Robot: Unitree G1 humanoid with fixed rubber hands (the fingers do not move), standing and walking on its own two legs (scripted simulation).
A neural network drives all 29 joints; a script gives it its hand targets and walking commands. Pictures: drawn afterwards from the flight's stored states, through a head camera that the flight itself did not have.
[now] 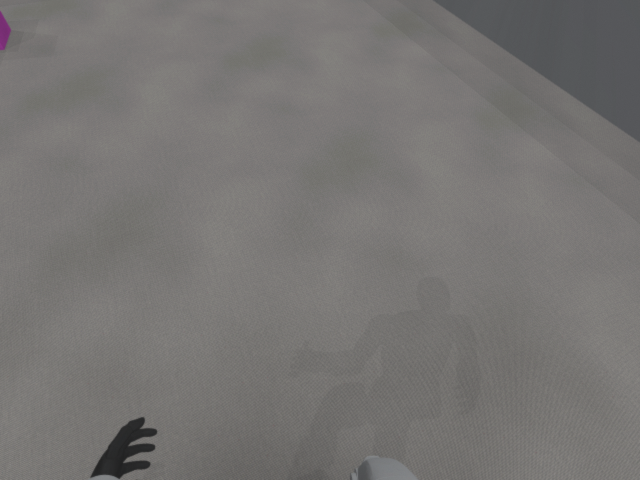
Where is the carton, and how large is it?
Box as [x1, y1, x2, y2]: [0, 11, 10, 49]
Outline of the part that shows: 0,11 0,49 3,49 10,29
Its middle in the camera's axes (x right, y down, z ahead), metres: -1.95 -1.23 +2.15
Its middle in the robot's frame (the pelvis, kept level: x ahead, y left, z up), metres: +2.49 +1.75 -0.65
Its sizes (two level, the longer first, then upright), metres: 0.244 0.236 0.262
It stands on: the floor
